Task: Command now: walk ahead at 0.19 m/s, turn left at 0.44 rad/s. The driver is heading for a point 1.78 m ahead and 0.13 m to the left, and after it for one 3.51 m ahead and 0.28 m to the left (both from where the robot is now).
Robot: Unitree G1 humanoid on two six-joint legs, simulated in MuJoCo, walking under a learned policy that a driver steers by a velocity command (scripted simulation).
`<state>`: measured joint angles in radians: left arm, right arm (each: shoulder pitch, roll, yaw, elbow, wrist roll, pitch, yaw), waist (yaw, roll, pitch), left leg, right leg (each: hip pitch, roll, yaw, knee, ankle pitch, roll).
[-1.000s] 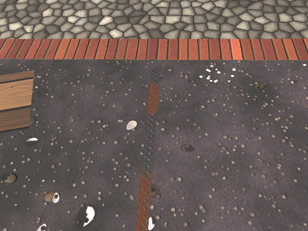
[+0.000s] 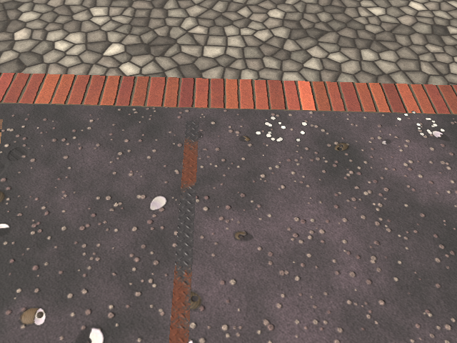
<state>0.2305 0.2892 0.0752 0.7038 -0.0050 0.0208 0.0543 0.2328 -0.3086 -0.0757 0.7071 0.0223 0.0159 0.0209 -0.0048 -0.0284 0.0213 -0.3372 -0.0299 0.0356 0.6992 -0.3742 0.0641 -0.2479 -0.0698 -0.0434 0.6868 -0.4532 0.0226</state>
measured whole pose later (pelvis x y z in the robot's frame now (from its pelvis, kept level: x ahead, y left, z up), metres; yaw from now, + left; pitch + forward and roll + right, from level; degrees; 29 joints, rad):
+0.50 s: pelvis +0.18 -0.02 +0.01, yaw +15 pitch +2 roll -2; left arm 0.06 0.28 0.06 0.67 0.00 -0.13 -0.02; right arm 0.42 -0.31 -0.07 0.74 0.02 -0.02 -0.02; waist -0.07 0.02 0.00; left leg -0.12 -0.06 -0.23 0.68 -0.49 0.04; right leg -0.39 0.05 0.02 0.49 -0.15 -0.02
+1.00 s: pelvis +0.43 +0.09 +0.01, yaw +14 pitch +2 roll -1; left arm 0.43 0.29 0.04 0.87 -0.03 -0.06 0.00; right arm 0.03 -0.26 -0.03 0.60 -0.01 -0.09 0.03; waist 0.08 -0.01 0.05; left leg -0.47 0.01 0.03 0.58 -0.14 0.04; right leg -0.17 0.00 0.08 0.89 -0.48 -0.01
